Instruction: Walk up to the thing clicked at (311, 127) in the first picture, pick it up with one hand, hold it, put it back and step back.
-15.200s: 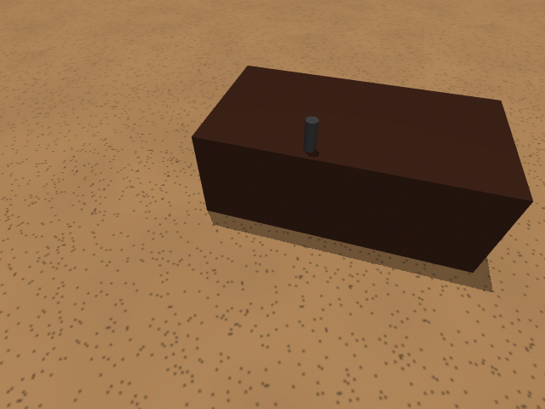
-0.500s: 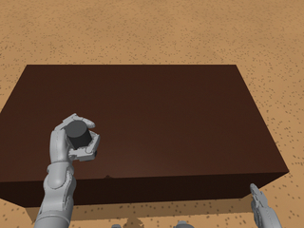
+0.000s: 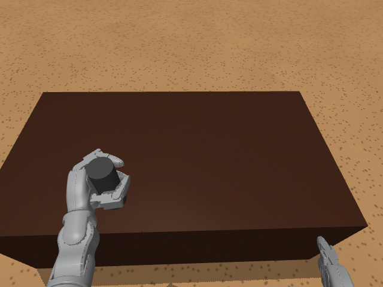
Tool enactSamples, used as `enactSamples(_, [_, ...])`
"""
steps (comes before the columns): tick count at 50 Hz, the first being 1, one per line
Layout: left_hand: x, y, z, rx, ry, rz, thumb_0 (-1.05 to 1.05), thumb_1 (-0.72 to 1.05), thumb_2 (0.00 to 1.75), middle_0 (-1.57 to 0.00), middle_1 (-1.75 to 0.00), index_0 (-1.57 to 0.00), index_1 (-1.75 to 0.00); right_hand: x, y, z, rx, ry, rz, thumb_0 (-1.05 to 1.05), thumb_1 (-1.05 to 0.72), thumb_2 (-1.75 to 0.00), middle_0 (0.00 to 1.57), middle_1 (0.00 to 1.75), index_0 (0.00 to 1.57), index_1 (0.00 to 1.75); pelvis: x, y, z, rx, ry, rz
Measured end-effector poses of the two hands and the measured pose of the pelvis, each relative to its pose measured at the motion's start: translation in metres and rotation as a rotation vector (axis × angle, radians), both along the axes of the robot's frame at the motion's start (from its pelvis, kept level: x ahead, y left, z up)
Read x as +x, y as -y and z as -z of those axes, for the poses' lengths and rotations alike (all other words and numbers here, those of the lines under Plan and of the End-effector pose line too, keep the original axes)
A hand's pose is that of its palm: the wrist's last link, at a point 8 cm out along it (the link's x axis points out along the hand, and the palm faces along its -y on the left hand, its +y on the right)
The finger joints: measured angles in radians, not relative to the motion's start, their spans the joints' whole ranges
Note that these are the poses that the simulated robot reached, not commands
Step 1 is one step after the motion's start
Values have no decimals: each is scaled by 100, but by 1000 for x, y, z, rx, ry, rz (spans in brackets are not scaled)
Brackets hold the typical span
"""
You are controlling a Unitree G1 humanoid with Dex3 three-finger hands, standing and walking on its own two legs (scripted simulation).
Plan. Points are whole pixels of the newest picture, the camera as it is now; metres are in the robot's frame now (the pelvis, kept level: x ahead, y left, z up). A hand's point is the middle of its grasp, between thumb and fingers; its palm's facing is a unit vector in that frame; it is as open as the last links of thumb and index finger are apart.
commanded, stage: hold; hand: left
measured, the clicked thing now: (108, 185) +0.34 +0.18 +0.04
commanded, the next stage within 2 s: none
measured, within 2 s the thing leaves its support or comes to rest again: neither
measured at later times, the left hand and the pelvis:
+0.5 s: hand (111, 190) +0.32 +0.16 +0.06, palm faces +0.17 -0.99 -0.01, open 6.5 cm; pelvis +0.00 +0.00 +0.01, yaw +0 degrees
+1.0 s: hand (110, 192) +0.31 +0.16 +0.06, palm faces +0.17 -0.98 -0.01, open 6.5 cm; pelvis +0.00 +0.00 +0.01, yaw +0 degrees
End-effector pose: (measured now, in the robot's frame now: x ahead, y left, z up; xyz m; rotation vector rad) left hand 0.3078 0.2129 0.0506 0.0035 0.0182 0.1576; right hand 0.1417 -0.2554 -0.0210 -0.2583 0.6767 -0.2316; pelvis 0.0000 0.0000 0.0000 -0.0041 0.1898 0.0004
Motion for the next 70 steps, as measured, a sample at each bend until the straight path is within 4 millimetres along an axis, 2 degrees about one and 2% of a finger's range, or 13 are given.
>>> enactSamples(17, [-13,0,-11,7,-6,-7,0,-1,117,-93,-113,-94,-113,3,-3,1,23,0,3,-1,55,-5,6,5,6,5,3,0,-6,0,24,-1])
enactSamples(29, [-24,1,-7,5,-19,-18,0,-1,117,-93,-114,-94,-113,4,-2,2,21,-1,-1,-1,54,-5,5,5,6,5,3,0,-6,-1,31,-4])
enactSamples(38, [-21,-5,-12,10,-3,-30,0,-1,117,-93,-114,-94,-113,3,-2,3,22,-2,0,-1,54,-5,5,5,6,5,1,0,-7,-1,37,-7])
enactSamples(50, [-27,1,-10,2,-13,-16,0,-1,117,-93,-114,-94,-113,-1,-2,6,31,-15,0,-1,54,-5,5,5,6,5,0,1,-8,-1,37,-5])
enactSamples(58, [-25,-5,-15,7,1,-43,0,-1,117,-93,-114,-94,-113,2,-1,5,30,-4,-4,-1,54,-5,5,5,6,5,-1,3,-9,1,46,-8])
enactSamples(70, [-26,2,-12,-4,-16,-21,0,-1,117,-93,-114,-94,-113,-5,1,9,35,-23,4,-1,54,-5,5,5,6,5,-3,3,-10,1,49,-5])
